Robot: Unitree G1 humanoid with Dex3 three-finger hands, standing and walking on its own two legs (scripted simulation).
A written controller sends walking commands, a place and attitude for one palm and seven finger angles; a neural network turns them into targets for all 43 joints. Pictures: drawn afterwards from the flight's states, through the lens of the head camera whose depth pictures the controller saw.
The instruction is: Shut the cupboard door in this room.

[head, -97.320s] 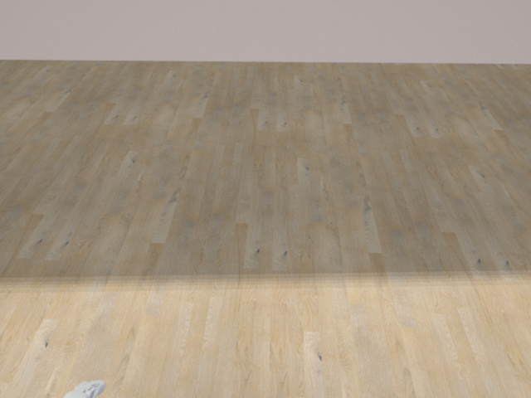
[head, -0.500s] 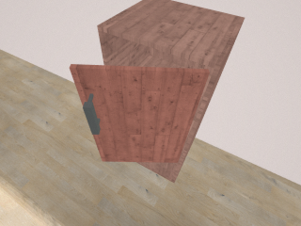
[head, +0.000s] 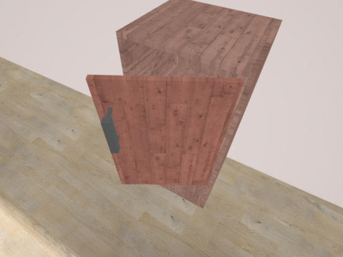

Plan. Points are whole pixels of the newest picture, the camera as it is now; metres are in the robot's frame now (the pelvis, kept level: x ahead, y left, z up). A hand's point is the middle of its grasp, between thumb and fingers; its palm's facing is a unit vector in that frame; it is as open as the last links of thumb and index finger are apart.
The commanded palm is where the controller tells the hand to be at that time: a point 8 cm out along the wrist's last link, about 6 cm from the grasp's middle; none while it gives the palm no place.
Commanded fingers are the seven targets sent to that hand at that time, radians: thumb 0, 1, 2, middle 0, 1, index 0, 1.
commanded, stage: look again from close up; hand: left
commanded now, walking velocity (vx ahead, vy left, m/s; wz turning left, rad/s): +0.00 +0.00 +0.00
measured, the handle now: (112, 130) +0.46 +0.21 -0.01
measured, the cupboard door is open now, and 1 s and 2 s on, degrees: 29 29 29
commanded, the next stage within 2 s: raise the hand and make a fist in 0.42 s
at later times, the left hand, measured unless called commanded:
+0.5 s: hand out of the picture +0.05 +0.17 -0.16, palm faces +0.02 -0.98 -0.22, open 7.3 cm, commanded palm none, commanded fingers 0.00 0.90 0.90 -0.20 -0.30 -0.20 -0.30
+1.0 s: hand (107, 248) +0.16 +0.16 -0.07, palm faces +0.13 -0.99 -0.02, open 5.9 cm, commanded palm +0.15 +0.21 -0.05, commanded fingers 0.00 0.90 0.90 -0.64 -0.78 -0.64 -0.78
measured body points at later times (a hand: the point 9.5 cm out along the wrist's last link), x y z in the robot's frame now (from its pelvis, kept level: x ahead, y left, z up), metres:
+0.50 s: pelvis +0.03 -0.01 +0.00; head +0.04 -0.02 +0.45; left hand +0.05 +0.22 -0.15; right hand +0.04 -0.23 -0.16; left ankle +0.02 +0.09 -0.74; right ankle +0.04 -0.13 -0.74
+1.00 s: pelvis -0.01 -0.05 -0.11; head +0.05 -0.03 +0.34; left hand +0.14 +0.21 -0.07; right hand +0.25 -0.28 -0.13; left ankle +0.02 +0.09 -0.74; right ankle +0.04 -0.13 -0.74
